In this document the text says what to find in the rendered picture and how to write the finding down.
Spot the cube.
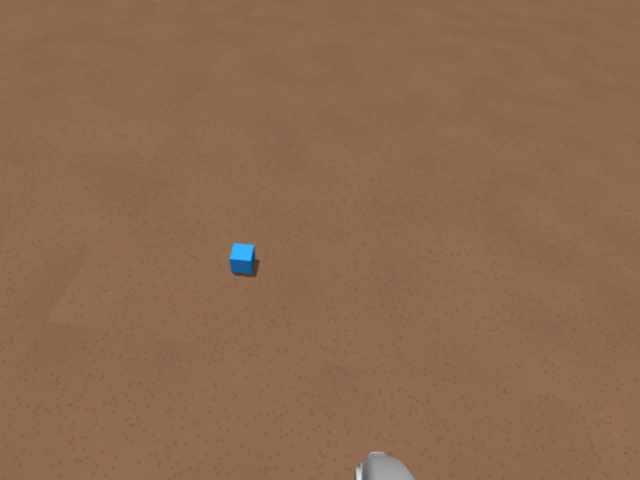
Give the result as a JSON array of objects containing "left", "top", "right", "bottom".
[{"left": 230, "top": 243, "right": 255, "bottom": 274}]

